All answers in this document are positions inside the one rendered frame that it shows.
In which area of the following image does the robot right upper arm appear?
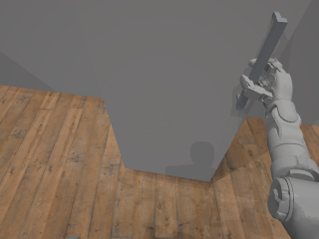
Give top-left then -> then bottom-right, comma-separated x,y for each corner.
267,176 -> 319,239

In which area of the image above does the robot right forearm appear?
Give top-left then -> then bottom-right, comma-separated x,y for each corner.
264,100 -> 319,182

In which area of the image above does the right robot hand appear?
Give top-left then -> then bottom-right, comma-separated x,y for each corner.
239,57 -> 293,109

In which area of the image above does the fridge door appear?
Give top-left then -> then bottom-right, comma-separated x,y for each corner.
73,0 -> 312,182

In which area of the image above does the handle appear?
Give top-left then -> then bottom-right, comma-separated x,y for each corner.
235,11 -> 288,111

